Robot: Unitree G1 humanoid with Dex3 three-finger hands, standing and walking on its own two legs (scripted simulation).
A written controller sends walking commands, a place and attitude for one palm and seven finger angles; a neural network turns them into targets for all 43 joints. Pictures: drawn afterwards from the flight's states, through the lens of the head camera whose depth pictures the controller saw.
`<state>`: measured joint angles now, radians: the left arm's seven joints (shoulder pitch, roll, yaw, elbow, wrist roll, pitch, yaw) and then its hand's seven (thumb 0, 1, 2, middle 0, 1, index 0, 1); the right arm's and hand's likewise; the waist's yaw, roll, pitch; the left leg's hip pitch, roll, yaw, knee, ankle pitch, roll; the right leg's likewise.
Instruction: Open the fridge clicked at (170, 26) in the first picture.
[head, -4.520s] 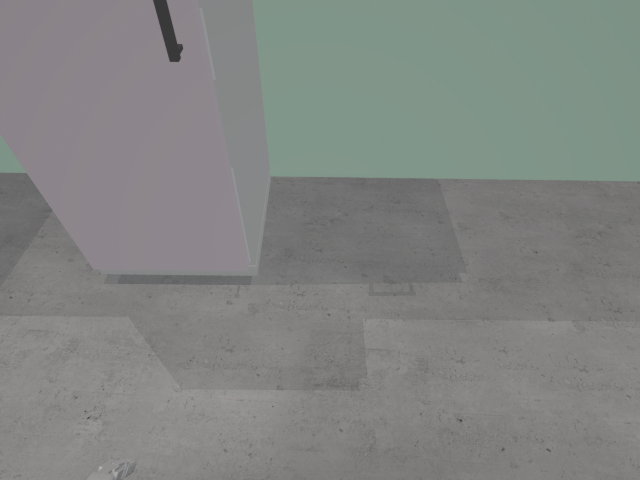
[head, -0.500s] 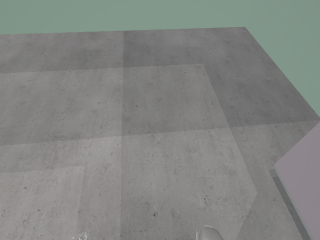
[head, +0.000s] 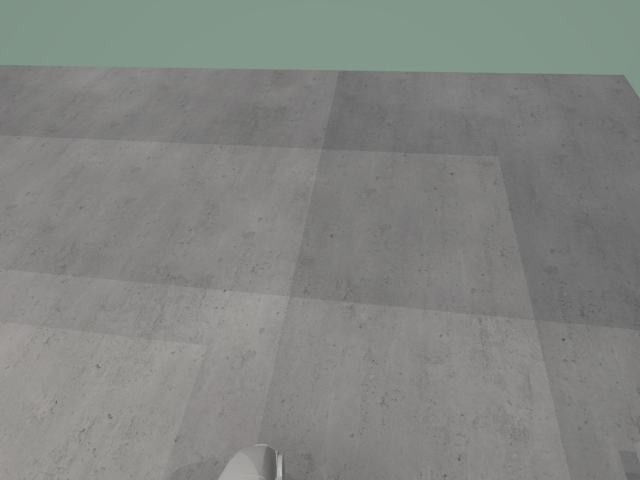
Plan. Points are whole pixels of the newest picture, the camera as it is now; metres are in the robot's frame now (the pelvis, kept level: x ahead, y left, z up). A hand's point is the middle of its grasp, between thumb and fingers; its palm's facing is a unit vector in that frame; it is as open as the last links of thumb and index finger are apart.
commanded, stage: walk to a spot facing it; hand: right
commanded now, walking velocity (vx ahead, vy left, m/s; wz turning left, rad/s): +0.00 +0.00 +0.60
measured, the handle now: out of the picture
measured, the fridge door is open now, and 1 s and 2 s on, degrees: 0 0 0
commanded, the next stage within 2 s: turn to face it in 0.10 s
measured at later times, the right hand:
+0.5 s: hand (419, 426) +0.23 -0.13 -0.17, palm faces -0.11 +0.98 -0.15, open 7.4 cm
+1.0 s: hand out of the picture +0.14 -0.22 -0.16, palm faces +0.22 +0.94 -0.26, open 7.4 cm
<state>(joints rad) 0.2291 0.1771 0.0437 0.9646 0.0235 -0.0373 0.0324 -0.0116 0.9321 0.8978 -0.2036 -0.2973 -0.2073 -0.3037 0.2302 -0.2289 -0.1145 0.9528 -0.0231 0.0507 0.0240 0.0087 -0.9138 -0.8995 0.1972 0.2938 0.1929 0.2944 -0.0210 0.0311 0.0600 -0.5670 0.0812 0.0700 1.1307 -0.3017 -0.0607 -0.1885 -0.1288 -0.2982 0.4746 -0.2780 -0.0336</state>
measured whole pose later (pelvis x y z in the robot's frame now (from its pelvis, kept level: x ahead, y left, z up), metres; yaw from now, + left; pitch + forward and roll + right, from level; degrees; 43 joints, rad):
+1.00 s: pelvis +0.07 +0.01 +0.00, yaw -11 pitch +1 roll +2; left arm 0.23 0.23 0.08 0.94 0.03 0.04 0.00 0.00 0.91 0.90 -0.20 -0.30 -0.21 -0.30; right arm 0.14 -0.24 -0.09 0.93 -0.01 0.06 -0.03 0.01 -0.91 -0.90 0.20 0.29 0.19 0.29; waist 0.04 -0.02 0.05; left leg -0.39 0.04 0.00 0.85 -0.43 -0.08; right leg -0.35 0.05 0.07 0.46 -0.13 -0.06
